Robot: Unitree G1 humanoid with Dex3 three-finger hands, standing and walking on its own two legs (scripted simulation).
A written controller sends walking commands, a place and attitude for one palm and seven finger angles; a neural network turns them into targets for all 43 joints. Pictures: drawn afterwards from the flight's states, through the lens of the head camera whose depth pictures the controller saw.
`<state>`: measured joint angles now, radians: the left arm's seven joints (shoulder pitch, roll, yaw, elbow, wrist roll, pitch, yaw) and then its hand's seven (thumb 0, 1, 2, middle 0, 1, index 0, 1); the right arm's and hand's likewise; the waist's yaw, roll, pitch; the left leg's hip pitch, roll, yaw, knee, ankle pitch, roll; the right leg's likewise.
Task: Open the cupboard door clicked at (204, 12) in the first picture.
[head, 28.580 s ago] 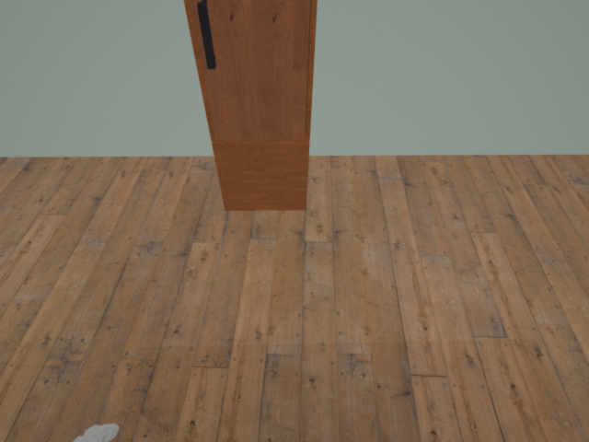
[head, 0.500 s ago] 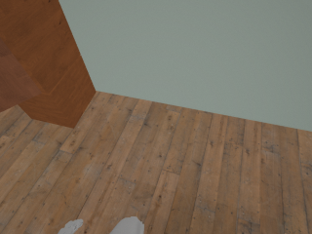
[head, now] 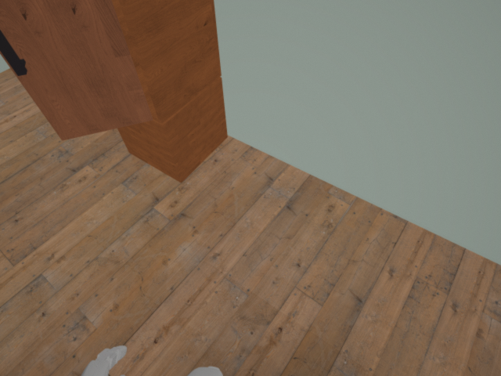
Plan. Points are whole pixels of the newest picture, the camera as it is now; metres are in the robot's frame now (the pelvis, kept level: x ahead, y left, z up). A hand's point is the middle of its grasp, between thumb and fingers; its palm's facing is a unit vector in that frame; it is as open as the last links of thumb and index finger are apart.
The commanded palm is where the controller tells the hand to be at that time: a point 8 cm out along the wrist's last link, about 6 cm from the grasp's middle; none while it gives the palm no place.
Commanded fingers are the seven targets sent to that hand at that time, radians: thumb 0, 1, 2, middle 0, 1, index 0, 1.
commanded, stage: turn to face it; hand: left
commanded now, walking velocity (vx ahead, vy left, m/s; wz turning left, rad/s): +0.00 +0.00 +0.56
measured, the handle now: (3, 39) +0.87 +0.72 +0.06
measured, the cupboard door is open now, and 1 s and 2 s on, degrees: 53 53 53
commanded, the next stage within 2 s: take the last steps up to it in 0.50 s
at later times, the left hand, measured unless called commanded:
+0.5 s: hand out of the picture +0.02 +0.23 -0.16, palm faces +0.28 -0.93 -0.23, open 7.4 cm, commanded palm none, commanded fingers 0.00 0.90 0.90 -0.20 -0.30 -0.20 -0.30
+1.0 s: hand out of the picture -0.06 +0.22 -0.18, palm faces +0.46 -0.87 -0.17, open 7.4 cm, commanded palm none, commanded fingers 0.00 0.90 0.90 -0.20 -0.30 -0.20 -0.30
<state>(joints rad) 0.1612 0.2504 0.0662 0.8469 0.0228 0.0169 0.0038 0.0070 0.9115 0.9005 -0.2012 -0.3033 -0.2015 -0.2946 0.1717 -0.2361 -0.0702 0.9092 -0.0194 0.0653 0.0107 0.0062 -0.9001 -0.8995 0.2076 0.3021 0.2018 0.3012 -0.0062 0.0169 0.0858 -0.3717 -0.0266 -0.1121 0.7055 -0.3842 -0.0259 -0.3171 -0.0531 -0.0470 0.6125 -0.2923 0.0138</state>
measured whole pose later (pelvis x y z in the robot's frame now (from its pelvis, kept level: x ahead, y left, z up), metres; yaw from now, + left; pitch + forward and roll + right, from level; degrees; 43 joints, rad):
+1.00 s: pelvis +0.04 +0.06 +0.00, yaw +23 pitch +0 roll +0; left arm 0.35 0.21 0.07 1.05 0.03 0.01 -0.02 0.01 0.91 0.90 -0.20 -0.30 -0.20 -0.30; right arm 0.17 -0.21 -0.05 0.96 -0.03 -0.01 0.03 0.01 -0.91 -0.90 0.20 0.30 0.20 0.30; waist 0.04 -0.06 0.06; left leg -0.32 0.01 0.10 0.59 -0.26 0.03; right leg -0.25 -0.17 -0.10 0.77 -0.48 0.06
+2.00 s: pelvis +0.32 +0.28 +0.02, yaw +23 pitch +0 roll +0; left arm 0.25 0.18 0.06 1.05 0.03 -0.01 -0.02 0.01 0.92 0.90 -0.20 -0.30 -0.20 -0.29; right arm 0.26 -0.17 -0.03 1.03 -0.03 -0.07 -0.02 0.00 -0.94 -0.90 0.21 0.30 0.20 0.30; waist 0.02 -0.02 0.03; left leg -0.19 0.01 0.16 0.40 -0.22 0.05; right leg -0.49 -0.10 -0.08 0.94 -0.32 0.00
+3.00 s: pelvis +0.37 +0.29 +0.01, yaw +22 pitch -2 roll +0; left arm 0.27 0.19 -0.01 0.95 0.02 0.01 0.02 0.01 0.91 0.90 -0.20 -0.30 -0.20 -0.29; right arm 0.20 -0.19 0.00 0.94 -0.02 0.01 0.00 0.00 -0.90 -0.90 0.20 0.30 0.20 0.30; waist 0.00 0.01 0.02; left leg -0.24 0.00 0.07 0.53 -0.27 0.03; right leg -0.25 0.00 -0.01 0.54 -0.26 -0.01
